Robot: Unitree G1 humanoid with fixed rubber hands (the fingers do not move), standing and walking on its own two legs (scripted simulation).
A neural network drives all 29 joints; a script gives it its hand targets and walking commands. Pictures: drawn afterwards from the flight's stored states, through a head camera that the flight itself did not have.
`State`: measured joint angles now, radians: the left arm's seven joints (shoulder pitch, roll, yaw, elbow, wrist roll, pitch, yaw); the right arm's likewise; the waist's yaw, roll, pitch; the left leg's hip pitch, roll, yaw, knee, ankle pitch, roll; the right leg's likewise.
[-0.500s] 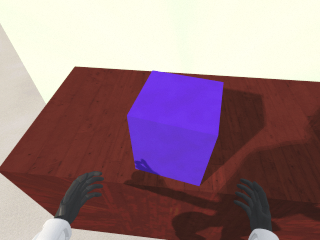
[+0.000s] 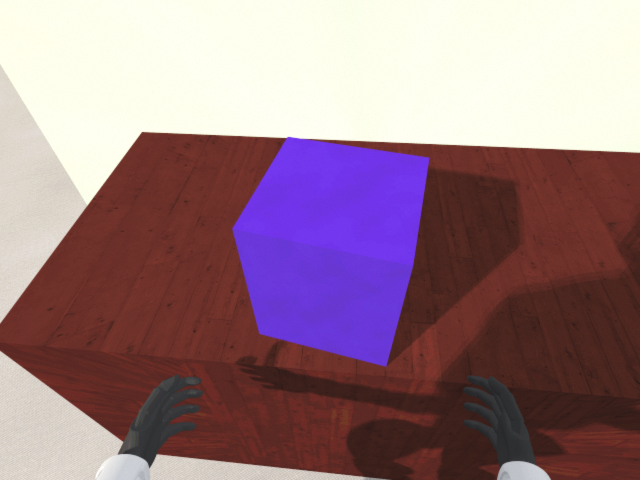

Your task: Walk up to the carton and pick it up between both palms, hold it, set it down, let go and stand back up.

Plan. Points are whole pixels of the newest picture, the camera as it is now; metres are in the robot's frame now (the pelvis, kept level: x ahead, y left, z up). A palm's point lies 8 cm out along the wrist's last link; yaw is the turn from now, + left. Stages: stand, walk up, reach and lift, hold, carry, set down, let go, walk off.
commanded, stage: set down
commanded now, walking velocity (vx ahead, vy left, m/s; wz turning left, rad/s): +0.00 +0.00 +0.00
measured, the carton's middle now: (337, 252) +0.41 -0.01 +0.03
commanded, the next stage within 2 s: let go in 0.76 s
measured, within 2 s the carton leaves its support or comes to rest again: neither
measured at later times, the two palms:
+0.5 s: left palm (167, 456) +0.16 +0.21 -0.07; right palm (520, 461) +0.16 -0.24 -0.08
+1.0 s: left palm (164, 458) +0.16 +0.22 -0.07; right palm (523, 472) +0.15 -0.24 -0.09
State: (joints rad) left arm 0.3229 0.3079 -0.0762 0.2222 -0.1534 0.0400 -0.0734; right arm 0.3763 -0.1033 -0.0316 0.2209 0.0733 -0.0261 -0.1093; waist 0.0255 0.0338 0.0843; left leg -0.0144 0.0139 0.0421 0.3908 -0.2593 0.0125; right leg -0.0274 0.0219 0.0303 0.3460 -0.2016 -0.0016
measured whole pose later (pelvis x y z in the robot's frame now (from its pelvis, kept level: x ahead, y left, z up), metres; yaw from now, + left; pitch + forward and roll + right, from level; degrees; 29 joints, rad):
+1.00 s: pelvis +0.00 -0.01 +0.00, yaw +1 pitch -4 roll +0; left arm 0.19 0.22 -0.02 0.50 0.01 0.14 0.02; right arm 0.18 -0.18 -0.04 0.75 0.00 -0.20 0.04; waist -0.01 0.01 0.07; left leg -0.08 0.02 0.03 0.43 -0.27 -0.01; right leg -0.10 0.03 0.01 0.41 -0.23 -0.02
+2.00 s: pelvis -0.03 +0.00 -0.01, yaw +2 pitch -4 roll +0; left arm 0.34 0.22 0.03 0.74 0.01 -0.03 0.01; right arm 0.31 -0.25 -0.03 0.78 -0.01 -0.02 0.00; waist 0.00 0.02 0.03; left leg -0.16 -0.01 0.01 0.48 -0.25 0.01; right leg -0.18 0.00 0.00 0.47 -0.23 0.00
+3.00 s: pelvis -0.03 -0.01 -0.01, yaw +1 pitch -2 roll +0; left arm 0.36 0.21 0.01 0.90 0.00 -0.02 0.03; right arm 0.34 -0.24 0.00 0.91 -0.01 -0.01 -0.03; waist 0.00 0.01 0.02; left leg -0.20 0.00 0.02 0.47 -0.23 0.00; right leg -0.23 0.01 0.01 0.48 -0.21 -0.01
